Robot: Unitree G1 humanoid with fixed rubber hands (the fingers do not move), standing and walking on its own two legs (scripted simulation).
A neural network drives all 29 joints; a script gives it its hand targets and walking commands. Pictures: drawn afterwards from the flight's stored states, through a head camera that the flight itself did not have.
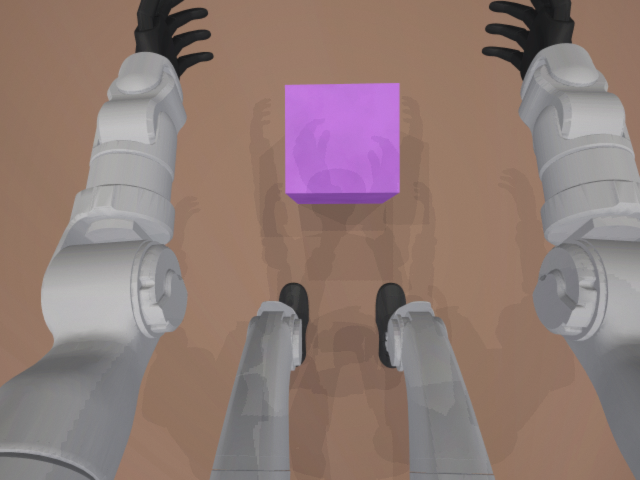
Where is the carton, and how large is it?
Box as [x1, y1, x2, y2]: [285, 83, 399, 203]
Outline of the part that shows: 398,83 285,85 285,193 297,203 381,203 399,192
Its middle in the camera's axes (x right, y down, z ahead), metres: +0.04 -0.18 +0.83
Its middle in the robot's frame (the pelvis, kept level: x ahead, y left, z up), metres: +0.54 +0.00 -0.52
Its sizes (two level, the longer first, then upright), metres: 0.210 0.200 0.250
